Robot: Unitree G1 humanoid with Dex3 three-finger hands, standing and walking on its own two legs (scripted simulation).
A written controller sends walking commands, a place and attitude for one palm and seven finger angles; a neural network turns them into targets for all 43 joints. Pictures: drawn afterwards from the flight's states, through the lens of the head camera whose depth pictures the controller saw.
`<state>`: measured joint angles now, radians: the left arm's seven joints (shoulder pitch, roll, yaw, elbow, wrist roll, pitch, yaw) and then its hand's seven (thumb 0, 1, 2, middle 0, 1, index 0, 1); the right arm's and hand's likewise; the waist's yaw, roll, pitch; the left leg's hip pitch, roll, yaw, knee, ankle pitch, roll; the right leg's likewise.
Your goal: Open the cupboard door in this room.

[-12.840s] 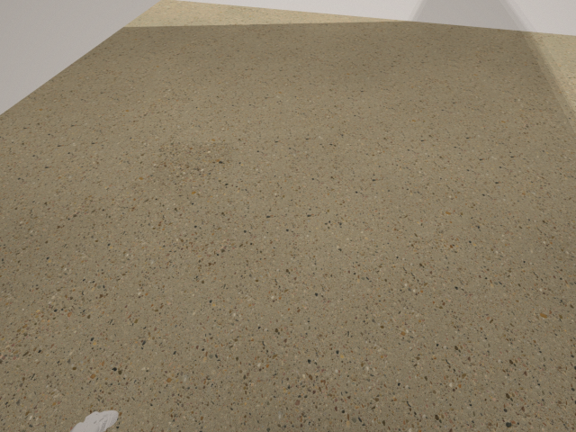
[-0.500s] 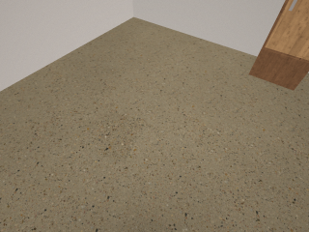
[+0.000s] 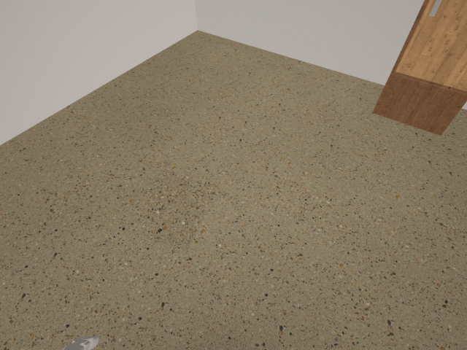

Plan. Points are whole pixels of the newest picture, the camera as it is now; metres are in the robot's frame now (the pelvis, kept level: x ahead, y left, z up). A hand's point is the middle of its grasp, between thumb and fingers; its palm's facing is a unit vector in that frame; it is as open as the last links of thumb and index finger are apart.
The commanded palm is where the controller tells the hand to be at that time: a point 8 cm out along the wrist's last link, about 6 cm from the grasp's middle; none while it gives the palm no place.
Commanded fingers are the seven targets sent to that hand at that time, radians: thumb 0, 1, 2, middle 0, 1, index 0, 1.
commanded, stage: stand and wait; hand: left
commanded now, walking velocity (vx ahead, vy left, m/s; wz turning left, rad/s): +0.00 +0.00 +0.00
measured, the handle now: out of the picture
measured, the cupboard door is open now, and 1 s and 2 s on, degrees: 0 0 0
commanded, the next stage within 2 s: turn or walk to find it in 0.08 s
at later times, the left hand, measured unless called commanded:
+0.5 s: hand out of the picture +0.06 +0.19 -0.18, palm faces -0.14 -0.96 -0.24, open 7.4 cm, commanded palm none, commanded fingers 0.00 0.90 0.90 -0.20 -0.30 -0.20 -0.30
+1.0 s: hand out of the picture +0.08 +0.24 -0.16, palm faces -0.15 -0.94 -0.32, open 7.4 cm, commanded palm none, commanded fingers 0.00 0.90 0.90 -0.20 -0.30 -0.20 -0.30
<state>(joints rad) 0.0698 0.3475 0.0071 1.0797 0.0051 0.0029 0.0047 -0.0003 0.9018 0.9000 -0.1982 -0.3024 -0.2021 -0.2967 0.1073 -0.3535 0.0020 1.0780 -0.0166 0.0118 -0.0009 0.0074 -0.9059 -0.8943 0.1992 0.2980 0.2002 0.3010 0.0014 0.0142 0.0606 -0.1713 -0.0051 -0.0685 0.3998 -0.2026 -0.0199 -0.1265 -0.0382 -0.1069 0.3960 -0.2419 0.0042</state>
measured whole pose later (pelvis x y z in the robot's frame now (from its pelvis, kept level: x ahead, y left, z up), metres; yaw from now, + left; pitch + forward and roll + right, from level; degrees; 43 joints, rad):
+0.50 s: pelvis -0.01 -0.01 -0.01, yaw -8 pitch -1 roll +0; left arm 0.18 0.23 0.02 1.05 0.01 0.05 -0.01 0.00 0.90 0.90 -0.20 -0.30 -0.20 -0.30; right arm 0.17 -0.24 -0.02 1.04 -0.02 0.02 -0.03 0.01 -0.91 -0.89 0.20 0.30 0.20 0.30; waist 0.00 0.01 0.09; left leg -0.23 0.06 0.05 0.53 -0.28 -0.03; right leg -0.25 0.03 0.02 0.54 -0.27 -0.01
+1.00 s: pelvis -0.02 +0.01 +0.00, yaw -7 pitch -2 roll +0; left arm 0.15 0.32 0.01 1.10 0.01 -0.01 0.00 0.00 0.90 0.90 -0.20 -0.30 -0.20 -0.30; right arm 0.19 -0.29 -0.03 1.13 -0.01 -0.01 0.00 0.01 -0.90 -0.89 0.20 0.30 0.20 0.30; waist -0.01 0.00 0.05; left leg -0.16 0.03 0.06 0.39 -0.19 -0.01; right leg -0.17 -0.01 0.02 0.39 -0.18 0.01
